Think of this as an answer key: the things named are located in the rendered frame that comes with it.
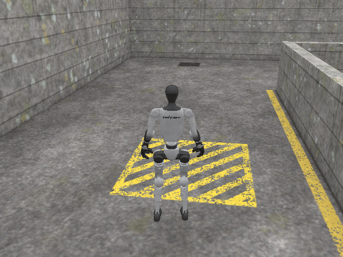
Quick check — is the left robot hand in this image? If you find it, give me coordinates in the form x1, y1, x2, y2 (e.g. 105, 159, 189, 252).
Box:
141, 148, 153, 159

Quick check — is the robot left forearm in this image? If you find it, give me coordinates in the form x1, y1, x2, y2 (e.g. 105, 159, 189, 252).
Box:
141, 130, 152, 149

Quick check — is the right robot upper arm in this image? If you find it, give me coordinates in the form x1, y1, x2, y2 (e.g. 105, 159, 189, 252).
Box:
183, 108, 198, 138

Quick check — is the robot right forearm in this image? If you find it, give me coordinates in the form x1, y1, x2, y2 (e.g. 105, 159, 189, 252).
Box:
193, 129, 203, 148

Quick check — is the left robot foot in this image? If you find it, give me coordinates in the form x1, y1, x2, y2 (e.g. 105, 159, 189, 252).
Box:
154, 208, 162, 222

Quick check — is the right robot hand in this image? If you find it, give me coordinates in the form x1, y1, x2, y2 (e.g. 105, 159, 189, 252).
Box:
192, 146, 204, 157

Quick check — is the robot head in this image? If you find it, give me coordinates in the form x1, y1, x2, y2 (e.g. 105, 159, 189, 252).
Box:
163, 85, 181, 111

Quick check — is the left robot upper arm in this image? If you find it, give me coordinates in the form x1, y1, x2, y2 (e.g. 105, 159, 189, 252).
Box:
146, 108, 161, 137

